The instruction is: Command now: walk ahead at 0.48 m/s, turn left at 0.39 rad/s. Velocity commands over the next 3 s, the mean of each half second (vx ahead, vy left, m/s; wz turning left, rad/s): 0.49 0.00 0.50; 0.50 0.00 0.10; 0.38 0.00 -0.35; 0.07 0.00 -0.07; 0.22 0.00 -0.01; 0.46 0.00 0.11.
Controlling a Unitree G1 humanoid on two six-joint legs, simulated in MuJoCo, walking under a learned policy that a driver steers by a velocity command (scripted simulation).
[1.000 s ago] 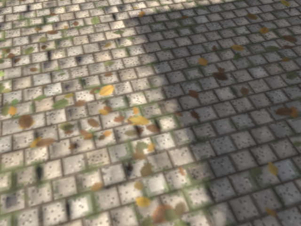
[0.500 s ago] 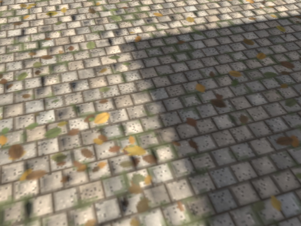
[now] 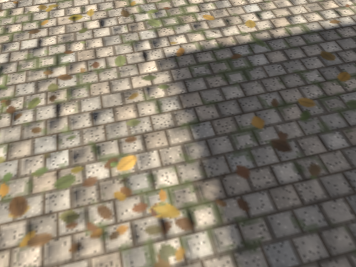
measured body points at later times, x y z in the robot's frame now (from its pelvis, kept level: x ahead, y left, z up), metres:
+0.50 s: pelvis +0.26 +0.07 -0.02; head +0.30 +0.09 +0.43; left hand +0.23 +0.36 -0.15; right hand +0.50 -0.14 -0.11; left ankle +0.32 +0.16 -0.74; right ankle +0.12 -0.11 -0.64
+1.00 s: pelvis +0.57 +0.12 -0.02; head +0.60 +0.12 +0.43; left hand +0.66 +0.42 -0.11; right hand +0.70 -0.14 -0.14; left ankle +0.34 +0.17 -0.68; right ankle +0.70 +0.08 -0.74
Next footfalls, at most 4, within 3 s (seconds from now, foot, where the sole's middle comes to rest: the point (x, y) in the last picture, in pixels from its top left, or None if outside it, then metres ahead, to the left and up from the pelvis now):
0.42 left None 0.36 0.18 -0.77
0.94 right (167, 205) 0.73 0.09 -0.77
1.42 left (116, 160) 0.97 0.32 -0.77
1.72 right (172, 165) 0.93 0.07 -0.77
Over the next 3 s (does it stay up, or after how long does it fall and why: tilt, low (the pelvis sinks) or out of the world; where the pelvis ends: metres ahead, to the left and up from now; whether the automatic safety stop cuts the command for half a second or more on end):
stays up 1.27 0.17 0.01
